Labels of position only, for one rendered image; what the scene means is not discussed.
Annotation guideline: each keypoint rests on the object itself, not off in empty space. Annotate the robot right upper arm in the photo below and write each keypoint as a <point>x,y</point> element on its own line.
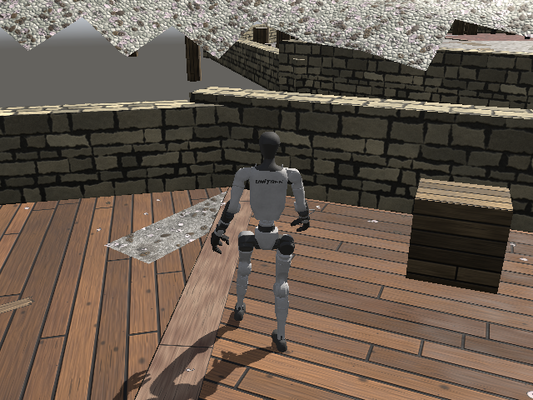
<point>297,187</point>

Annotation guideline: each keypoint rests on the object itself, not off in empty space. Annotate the robot torso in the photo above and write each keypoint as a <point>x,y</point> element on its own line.
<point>267,200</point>

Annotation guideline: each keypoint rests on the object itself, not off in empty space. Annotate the right robot forearm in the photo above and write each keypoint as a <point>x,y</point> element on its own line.
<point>304,216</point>

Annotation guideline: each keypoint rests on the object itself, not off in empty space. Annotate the left robot forearm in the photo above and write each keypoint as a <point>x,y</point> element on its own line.
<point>224,221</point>

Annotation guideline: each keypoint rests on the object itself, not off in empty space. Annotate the robot left hand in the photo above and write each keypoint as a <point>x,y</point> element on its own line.
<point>215,240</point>

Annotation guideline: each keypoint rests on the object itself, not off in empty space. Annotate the robot right hand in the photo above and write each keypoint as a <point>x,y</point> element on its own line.
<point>303,228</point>

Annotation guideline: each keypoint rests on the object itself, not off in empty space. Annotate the left robot shin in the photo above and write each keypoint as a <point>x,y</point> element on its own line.
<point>241,286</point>

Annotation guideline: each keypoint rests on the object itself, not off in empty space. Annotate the robot left upper arm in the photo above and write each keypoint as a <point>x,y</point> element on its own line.
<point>241,176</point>

